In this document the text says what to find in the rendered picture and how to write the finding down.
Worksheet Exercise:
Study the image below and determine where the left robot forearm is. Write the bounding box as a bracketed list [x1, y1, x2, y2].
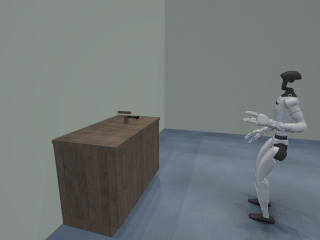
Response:
[267, 119, 307, 133]

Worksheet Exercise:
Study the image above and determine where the humanoid robot head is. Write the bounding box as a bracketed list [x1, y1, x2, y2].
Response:
[280, 70, 302, 98]

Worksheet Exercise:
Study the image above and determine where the robot left hand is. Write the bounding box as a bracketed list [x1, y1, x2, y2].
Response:
[243, 111, 270, 126]

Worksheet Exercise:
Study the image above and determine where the robot left upper arm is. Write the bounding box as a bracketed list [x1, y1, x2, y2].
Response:
[284, 97, 307, 133]

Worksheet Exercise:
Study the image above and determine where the right robot forearm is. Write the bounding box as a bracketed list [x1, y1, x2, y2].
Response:
[261, 126, 274, 134]

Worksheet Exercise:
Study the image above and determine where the humanoid robot torso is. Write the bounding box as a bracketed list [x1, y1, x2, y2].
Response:
[271, 94, 299, 152]

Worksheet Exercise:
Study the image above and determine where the robot right hand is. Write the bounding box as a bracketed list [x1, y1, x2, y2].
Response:
[245, 129, 263, 143]

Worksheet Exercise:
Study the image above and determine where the counter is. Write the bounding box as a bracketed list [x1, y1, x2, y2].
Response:
[51, 111, 160, 238]

